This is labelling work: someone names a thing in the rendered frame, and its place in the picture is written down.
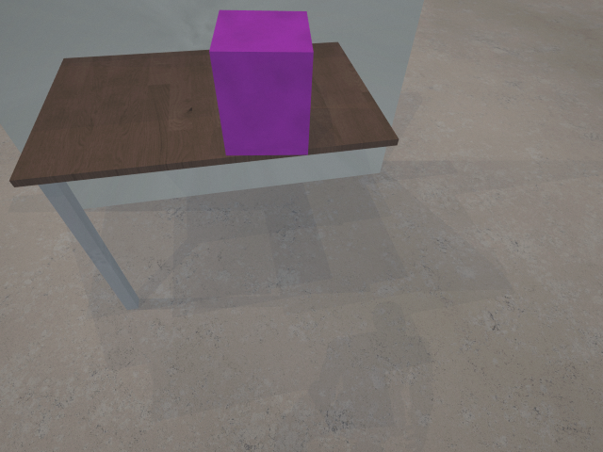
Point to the table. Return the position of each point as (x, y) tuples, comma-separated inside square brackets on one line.
[(108, 116)]

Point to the carton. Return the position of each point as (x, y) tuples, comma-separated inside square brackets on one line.
[(262, 64)]

